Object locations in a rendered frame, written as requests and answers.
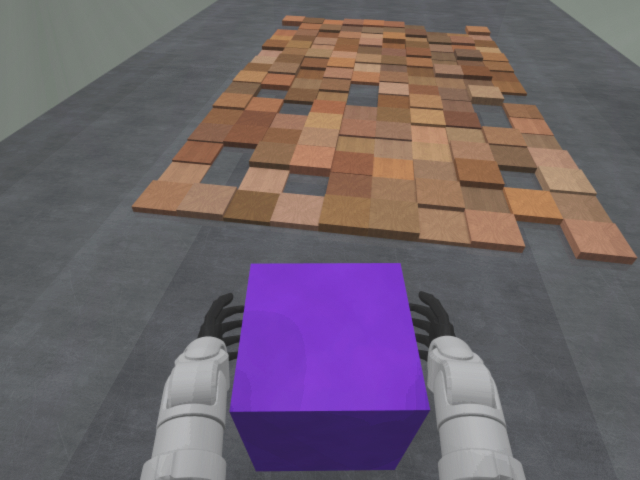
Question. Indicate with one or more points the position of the right robot forearm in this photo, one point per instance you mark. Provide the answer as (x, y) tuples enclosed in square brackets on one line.
[(470, 420)]

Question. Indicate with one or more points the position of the left robot forearm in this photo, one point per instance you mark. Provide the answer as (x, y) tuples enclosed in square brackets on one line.
[(189, 432)]

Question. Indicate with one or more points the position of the robot left hand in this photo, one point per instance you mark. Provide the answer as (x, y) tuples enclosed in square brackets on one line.
[(213, 326)]

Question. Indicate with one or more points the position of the carton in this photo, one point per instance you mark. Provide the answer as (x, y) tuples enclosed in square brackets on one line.
[(328, 375)]

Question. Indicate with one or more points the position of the robot right hand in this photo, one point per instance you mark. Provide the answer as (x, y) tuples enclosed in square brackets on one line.
[(436, 314)]

